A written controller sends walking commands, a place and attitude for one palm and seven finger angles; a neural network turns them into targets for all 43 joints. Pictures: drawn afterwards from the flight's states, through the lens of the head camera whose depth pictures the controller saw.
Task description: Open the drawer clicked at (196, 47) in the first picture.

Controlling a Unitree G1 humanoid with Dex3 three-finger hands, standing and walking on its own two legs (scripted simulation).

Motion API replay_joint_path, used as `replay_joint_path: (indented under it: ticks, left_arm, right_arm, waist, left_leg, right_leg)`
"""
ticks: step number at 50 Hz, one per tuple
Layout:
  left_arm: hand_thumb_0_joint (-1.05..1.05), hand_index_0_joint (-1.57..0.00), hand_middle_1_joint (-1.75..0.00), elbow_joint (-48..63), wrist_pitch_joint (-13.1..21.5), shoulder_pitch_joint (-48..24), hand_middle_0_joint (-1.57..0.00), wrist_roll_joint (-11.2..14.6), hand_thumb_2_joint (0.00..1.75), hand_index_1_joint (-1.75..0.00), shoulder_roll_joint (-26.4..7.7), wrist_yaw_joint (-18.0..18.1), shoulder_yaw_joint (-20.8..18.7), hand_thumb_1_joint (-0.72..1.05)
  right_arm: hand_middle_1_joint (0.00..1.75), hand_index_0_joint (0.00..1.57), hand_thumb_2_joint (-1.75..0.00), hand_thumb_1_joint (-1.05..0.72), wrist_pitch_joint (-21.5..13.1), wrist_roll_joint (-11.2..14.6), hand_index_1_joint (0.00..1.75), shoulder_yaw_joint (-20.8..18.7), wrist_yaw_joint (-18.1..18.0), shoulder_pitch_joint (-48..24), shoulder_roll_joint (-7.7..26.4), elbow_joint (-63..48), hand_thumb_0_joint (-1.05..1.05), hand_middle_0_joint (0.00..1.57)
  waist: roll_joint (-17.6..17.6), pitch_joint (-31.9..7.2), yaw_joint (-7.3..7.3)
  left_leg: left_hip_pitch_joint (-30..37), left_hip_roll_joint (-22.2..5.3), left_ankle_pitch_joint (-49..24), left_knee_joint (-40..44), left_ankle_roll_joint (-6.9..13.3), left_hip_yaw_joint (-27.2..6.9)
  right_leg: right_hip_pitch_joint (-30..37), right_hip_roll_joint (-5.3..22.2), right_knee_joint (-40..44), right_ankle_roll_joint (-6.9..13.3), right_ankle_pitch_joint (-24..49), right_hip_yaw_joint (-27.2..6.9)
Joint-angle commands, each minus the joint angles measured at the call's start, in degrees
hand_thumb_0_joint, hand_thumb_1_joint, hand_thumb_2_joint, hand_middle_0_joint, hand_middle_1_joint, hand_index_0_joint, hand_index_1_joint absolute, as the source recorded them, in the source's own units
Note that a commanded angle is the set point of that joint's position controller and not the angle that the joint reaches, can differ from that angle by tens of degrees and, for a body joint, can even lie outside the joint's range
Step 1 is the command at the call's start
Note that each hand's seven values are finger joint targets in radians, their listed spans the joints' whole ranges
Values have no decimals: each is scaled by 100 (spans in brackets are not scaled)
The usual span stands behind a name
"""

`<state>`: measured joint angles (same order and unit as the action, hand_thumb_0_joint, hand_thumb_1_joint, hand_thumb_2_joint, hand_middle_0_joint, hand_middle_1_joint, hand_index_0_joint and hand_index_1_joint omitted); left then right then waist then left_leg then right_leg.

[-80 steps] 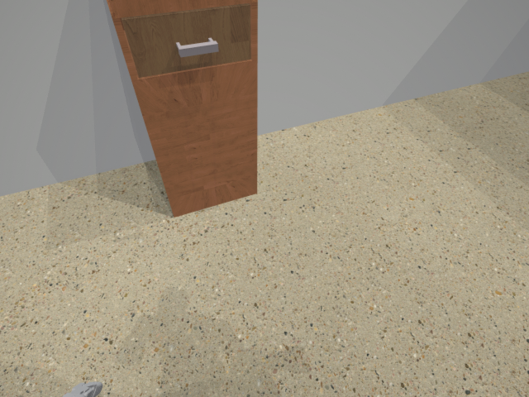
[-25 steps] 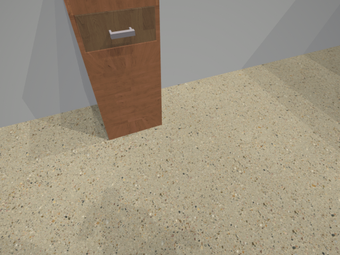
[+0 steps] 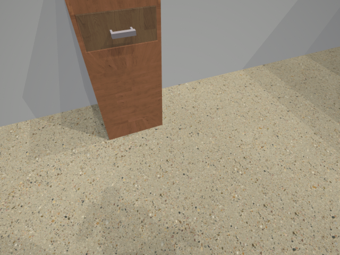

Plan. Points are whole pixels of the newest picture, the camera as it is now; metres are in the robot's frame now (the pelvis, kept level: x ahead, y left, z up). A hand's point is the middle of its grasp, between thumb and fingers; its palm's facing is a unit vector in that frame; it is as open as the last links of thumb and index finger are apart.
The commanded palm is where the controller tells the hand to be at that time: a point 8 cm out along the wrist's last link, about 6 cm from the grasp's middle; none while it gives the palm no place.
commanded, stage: walk to a spot facing it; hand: left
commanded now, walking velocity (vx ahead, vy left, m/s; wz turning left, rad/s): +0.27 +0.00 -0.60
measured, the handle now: (122, 31) +1.08 +0.31 +0.03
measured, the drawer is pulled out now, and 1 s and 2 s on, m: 0.00 0.00 0.00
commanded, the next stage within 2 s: none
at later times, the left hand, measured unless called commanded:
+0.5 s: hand out of the picture +0.08 +0.14 -0.17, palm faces -0.15 -0.97 -0.18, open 7.4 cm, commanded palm none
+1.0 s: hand (146, 151) +0.50 +0.12 -0.16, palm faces -0.47 -0.85 -0.23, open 7.4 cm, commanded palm none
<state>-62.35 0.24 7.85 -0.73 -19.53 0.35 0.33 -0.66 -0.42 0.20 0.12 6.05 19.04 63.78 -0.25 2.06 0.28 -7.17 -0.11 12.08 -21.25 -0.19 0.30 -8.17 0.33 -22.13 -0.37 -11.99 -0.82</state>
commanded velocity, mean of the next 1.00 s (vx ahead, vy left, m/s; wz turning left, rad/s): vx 0.28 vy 0.00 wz -0.60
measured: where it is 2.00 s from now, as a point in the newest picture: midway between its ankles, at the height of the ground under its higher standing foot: (187, 223)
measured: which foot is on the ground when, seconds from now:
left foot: down 0.00-0.28, up 0.30-0.70, down 0.72-1.00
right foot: down 0.00-0.74, up 0.76-1.00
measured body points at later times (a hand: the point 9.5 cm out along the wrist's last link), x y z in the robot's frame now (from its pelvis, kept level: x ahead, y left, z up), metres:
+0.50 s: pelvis +0.10 -0.04 +0.00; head +0.12 -0.05 +0.45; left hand +0.09 +0.19 -0.15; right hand +0.12 -0.29 -0.16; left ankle +0.17 +0.10 -0.67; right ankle +0.03 -0.11 -0.75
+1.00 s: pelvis +0.31 -0.02 +0.00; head +0.33 -0.02 +0.44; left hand +0.52 +0.17 -0.15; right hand +0.21 -0.25 -0.14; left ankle +0.34 +0.06 -0.75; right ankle +0.29 -0.16 -0.66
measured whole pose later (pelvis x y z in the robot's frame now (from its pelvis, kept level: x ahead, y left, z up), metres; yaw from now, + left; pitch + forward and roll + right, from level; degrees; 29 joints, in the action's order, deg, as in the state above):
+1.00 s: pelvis +0.31 -0.02 +0.00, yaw -33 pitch -1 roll +0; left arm -52.7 -1.6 11.3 -2.3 -14.7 -2.2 -6.7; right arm -4.4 -1.0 -3.0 -1.1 16.2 10.5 56.9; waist -2.1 2.5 0.8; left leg -8.0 -4.3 16.1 -25.1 1.8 17.5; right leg -36.4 5.6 -65.5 -1.6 -11.6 3.7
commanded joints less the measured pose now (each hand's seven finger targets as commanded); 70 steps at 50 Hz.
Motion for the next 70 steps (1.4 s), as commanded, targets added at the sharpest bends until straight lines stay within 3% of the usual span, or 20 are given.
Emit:
replay_joint_path:
  ticks: [1,7,12,14,15,21,30,34,35,36,37,39,43,53,57,60,61,62,67,70]
  left_arm:
    - [0,-20,-30,303,-99,224,-20,-26,90,-30,-505,-8,-133,90]
    - [0,-20,-30,866,-86,372,-20,-60,90,-30,-156,-200,-315,90]
    - [0,-20,-30,707,57,1388,-20,-78,90,-30,160,-280,-440,90]
    - [0,-20,-30,397,208,2686,-20,-40,90,-30,-858,-99,-637,90]
    - [0,-20,-30,398,229,2722,-20,17,90,-30,-651,4,-606,90]
    - [0,-20,-30,619,354,1770,-20,-63,90,-30,-96,15,-486,90]
    - [0,-20,-30,432,353,2124,-20,-102,90,-30,7,66,-536,90]
    - [0,-20,-30,626,318,1620,-20,-55,90,-30,-151,71,-645,90]
    - [0,-20,-30,649,322,1625,-20,-27,90,-30,36,41,-650,90]
    - [0,-20,-30,771,288,1851,-20,66,90,-30,383,-46,-649,90]
    - [0,-20,-30,934,329,1590,-20,36,90,-30,435,-83,-623,90]
    - [0,-20,-30,988,236,1083,-20,-55,90,-30,421,-148,-635,90]
    - [0,-20,-30,980,-55,1126,-20,-131,90,-30,632,-307,-636,90]
    - [0,-20,-30,1531,-191,-384,-20,-109,90,-30,704,-341,-520,90]
    - [0,-20,-30,1609,-153,-430,-20,-91,90,-30,555,-304,-532,90]
    - [0,-20,-30,1249,40,984,-20,-131,90,-30,-136,-216,-665,90]
    - [0,-20,-30,1177,117,1483,-20,-96,90,-30,-859,-128,-811,90]
    - [0,-20,-30,1113,59,1707,-20,82,90,-30,-1102,-36,-831,90]
    - [0,-20,-30,1623,-31,-148,-20,-4,90,-30,-348,98,-608,90]
    - [0,-20,-30,1567,-51,-171,-20,-66,90,-30,-331,83,-616,90]
  right_arm:
    - [30,20,-90,-90,24,-70,30,-120,-75,309,568,-270,0,20]
    - [30,20,-90,-90,-53,-63,30,-441,-111,816,1003,-604,0,20]
    - [30,20,-90,-90,-138,-92,30,-439,-121,545,635,-745,0,20]
    - [30,20,-90,-90,-208,-30,30,-281,-17,17,14,-1312,0,20]
    - [30,20,-90,-90,-230,-48,30,-332,-40,-322,216,-1362,0,20]
    - [30,20,-90,-90,-114,-75,30,-414,64,198,-266,-1130,0,20]
    - [30,20,-90,-90,-224,-42,30,-404,127,-732,-496,-1676,0,20]
    - [30,20,-90,-90,-335,-36,30,-458,-3,361,-233,-1427,0,20]
    - [30,20,-90,-90,-357,-61,30,-549,-101,1294,149,-1156,0,20]
    - [30,20,-90,-90,-379,-156,30,-715,-148,2095,904,-984,0,20]
    - [30,20,-90,-90,-317,-110,30,-653,-127,2278,930,-966,0,20]
    - [30,20,-90,-90,-344,-77,30,-519,-122,1241,306,-1167,0,20]
    - [30,20,-90,-90,-464,-95,30,-379,-154,835,-255,-1138,0,20]
    - [30,20,-90,-90,-368,-100,30,-448,-147,1546,-13,-840,0,20]
    - [30,20,-90,-90,-256,-122,30,-523,-146,1503,202,-848,0,20]
    - [30,20,-90,-90,-177,-41,30,-518,-60,1518,296,-1028,0,20]
    - [30,20,-90,-90,-153,37,30,-418,-34,1738,-152,-1231,0,20]
    - [30,20,-90,-90,-121,28,30,-410,-143,1254,-88,-1390,0,20]
    - [30,20,-90,-90,180,-93,30,-371,-168,1231,-178,-1229,0,20]
    - [30,20,-90,-90,218,-81,30,-360,-160,1319,-278,-1245,0,20]
  waist:
    - [52,-132,-41]
    - [1011,403,-169]
    - [444,34,398]
    - [-2168,-148,820]
    - [-1213,73,843]
    - [-431,231,56]
    - [-798,248,372]
    - [-679,-228,-213]
    - [-179,-768,-556]
    - [1540,-1542,-739]
    - [1551,-1362,-701]
    - [1157,-251,-342]
    - [823,157,130]
    - [644,344,-221]
    - [707,149,-147]
    - [-7,-890,553]
    - [-1371,-1667,611]
    - [-943,-1766,730]
    - [-380,-630,-202]
    - [-484,-715,-260]
  left_leg:
    - [-13,-692,818,179,97,-324]
    - [95,-1956,2127,879,907,-1414]
    - [-791,-1485,238,-1072,472,153]
    - [-3516,-269,2276,-4316,-132,806]
    - [-3683,-521,1884,-4645,-83,140]
    - [-3036,-775,330,-4128,-341,187]
    - [-2853,-485,36,-2381,-295,420]
    - [-485,-153,-116,-815,-101,552]
    - [1152,-564,-267,-647,3,232]
    - [2379,-2443,-200,-414,562,-1958]
    - [1920,-3134,162,374,976,-2886]
    - [271,-2824,1827,984,801,-2164]
    - [-729,-2086,286,975,525,-55]
    - [264,-1965,-2386,483,638,1411]
    - [535,-2155,-3237,-279,543,1637]
    - [-631,-1846,-3093,-3216,34,1893]
    - [-2568,-806,1870,-5103,-390,1728]
    - [-2877,-666,2620,-5882,-391,732]
    - [-2163,-950,1230,-4896,-485,177]
    - [-1814,-737,1143,-4105,-473,253]
  right_leg:
    - [-538,413,209,161,-894,-641]
    - [-2007,-155,-2049,101,-1407,167]
    - [-92,-17,-829,148,-675,604]
    - [1452,2167,1046,1174,-425,-3432]
    - [1189,2139,1023,1381,-72,-3494]
    - [11,1294,990,1179,461,-1628]
    - [530,1022,583,986,1657,-1554]
    - [-111,688,-695,746,2714,-1345]
    - [-899,377,-1828,569,2158,-1135]
    - [-2181,-409,-3789,248,-801,-285]
    - [-2687,-419,-5020,214,-2138,-224]
    - [-3038,216,-5757,180,-1338,-193]
    - [-2653,610,-5134,29,-361,51]
    - [-2728,512,-2596,-138,283,702]
    - [-2086,264,-1925,88,-41,848]
    - [766,203,-806,410,1000,725]
    - [2340,2115,-738,1218,3500,-2062]
    - [2055,2575,-494,1699,5000,-2460]
    - [-704,1459,170,1087,2195,-1116]
    - [-1043,1214,157,1073,1634,-1153]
